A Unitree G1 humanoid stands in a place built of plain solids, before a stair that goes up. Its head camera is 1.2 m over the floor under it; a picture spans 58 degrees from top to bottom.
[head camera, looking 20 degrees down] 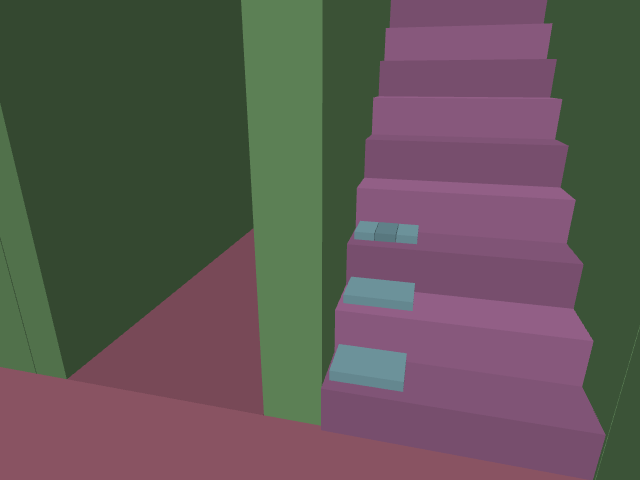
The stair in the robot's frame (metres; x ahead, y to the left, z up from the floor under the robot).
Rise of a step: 0.19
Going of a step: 0.23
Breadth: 0.90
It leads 14 degrees to the right of straight ahead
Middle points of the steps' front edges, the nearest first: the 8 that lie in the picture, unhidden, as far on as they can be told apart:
1.15 -0.44 0.19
1.37 -0.49 0.38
1.59 -0.55 0.56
1.82 -0.60 0.75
2.04 -0.66 0.94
2.26 -0.71 1.13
2.49 -0.77 1.31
2.71 -0.82 1.50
